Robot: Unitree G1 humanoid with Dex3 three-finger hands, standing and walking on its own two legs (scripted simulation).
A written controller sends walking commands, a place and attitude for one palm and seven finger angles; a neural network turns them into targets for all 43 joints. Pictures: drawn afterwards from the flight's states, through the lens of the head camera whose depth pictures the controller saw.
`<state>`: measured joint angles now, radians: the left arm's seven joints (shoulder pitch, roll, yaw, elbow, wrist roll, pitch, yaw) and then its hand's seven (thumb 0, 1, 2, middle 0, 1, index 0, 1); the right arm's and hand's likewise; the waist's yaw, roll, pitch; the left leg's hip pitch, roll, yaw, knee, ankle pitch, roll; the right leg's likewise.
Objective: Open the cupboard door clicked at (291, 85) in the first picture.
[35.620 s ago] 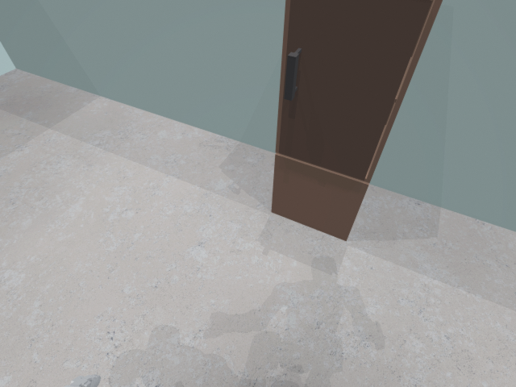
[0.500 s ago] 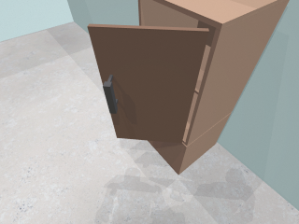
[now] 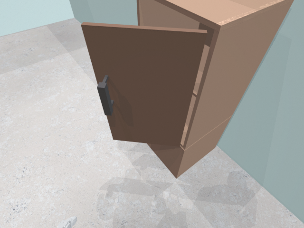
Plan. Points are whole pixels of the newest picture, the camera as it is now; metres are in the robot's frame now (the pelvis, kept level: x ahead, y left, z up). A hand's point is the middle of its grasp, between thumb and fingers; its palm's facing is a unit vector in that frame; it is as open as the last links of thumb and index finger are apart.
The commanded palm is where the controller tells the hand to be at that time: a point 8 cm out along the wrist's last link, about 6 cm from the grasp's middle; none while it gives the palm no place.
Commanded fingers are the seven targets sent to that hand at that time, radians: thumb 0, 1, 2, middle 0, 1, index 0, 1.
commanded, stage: raise the hand with hooked fingers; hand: left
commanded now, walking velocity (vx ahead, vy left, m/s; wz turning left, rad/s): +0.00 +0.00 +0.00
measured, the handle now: (107, 95) +0.54 +0.20 +0.01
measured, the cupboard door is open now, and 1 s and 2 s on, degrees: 46 46 46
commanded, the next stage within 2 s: none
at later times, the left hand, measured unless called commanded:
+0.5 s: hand (73, 218) +0.15 +0.21 -0.05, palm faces -0.03 -1.00 -0.04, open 9.6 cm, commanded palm +0.13 +0.27 -0.04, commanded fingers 0.00 0.20 0.60 -0.25 -0.75 -0.25 -0.75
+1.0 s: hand (53, 199) +0.19 +0.26 -0.01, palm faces -0.04 -1.00 -0.05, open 12.5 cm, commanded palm +0.16 +0.32 +0.00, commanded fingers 0.00 -0.38 0.35 -0.29 -1.12 -0.29 -1.12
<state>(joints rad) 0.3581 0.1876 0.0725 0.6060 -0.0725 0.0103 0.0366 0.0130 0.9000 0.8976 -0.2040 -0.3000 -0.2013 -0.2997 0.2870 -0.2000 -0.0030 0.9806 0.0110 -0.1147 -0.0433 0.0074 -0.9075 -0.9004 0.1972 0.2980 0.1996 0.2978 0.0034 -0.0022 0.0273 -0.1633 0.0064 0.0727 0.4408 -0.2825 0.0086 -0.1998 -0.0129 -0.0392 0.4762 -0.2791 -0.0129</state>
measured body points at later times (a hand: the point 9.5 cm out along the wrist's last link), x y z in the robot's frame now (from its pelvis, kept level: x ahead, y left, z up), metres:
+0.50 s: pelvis -0.06 -0.01 -0.09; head +0.00 +0.00 +0.35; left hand +0.15 +0.27 -0.04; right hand +0.16 -0.24 -0.15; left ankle -0.03 +0.11 -0.74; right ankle -0.02 -0.11 -0.74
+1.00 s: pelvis -0.05 +0.02 -0.07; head +0.00 +0.04 +0.38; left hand +0.18 +0.32 -0.01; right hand +0.12 -0.23 -0.13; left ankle -0.03 +0.11 -0.74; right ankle -0.02 -0.11 -0.74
